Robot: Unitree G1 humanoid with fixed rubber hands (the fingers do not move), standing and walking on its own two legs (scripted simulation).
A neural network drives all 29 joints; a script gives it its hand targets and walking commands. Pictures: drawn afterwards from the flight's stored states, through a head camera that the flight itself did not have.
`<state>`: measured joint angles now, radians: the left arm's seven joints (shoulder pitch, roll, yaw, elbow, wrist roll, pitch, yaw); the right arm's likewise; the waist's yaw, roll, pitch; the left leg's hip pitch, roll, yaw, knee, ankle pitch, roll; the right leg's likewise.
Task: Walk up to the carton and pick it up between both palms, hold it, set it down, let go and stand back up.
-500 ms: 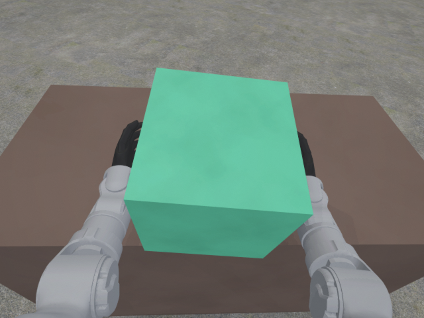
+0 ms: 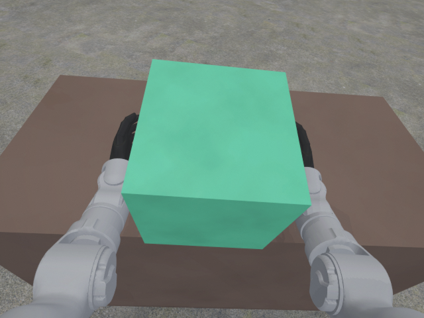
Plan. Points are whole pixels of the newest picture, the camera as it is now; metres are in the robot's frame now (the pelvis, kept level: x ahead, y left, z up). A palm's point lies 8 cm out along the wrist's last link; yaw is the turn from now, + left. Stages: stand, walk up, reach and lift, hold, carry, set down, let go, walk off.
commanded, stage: reach and lift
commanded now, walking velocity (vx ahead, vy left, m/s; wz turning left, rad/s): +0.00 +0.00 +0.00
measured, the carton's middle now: (211, 161) +0.42 -0.01 +0.07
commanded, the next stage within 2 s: none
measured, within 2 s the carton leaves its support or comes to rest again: neither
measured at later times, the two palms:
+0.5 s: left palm (120, 142) +0.38 +0.15 +0.16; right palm (328, 145) +0.37 -0.20 +0.17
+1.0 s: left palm (108, 135) +0.37 +0.16 +0.18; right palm (327, 139) +0.36 -0.19 +0.19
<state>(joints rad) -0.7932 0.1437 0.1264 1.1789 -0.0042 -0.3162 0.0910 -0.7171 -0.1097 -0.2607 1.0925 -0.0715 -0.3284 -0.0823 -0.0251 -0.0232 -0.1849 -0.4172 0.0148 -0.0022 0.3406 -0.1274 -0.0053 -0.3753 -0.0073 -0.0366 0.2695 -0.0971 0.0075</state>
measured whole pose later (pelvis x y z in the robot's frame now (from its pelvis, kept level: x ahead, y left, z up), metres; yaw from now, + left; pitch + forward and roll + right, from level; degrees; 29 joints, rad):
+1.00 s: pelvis -0.02 +0.01 +0.00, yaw -1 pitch -2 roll -1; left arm -0.68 0.08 0.22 0.45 0.08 0.56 0.08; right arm -0.79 -0.20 -0.09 0.76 0.22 0.34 -0.10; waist -0.05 -0.02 -0.09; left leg -0.16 0.00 0.02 0.34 -0.15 0.01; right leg -0.14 -0.02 -0.02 0.30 -0.12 0.02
